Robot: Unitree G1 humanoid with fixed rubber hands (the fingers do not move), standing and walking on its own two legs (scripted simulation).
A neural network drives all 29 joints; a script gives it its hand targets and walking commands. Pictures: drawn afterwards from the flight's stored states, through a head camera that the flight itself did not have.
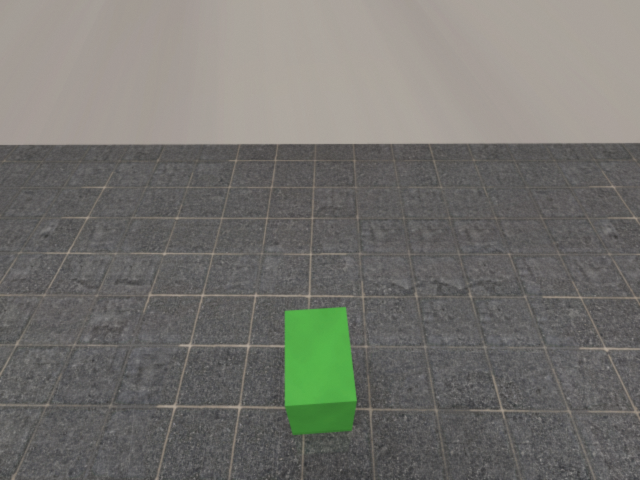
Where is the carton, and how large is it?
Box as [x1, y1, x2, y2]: [285, 307, 356, 434]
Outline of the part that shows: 345,307 285,311 285,408 293,434 351,430 356,398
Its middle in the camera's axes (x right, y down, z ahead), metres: -0.01 +0.38 +1.12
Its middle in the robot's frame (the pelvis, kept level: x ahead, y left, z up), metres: +0.50 +0.03 -0.63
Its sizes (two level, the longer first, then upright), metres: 0.260 0.174 0.270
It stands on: the floor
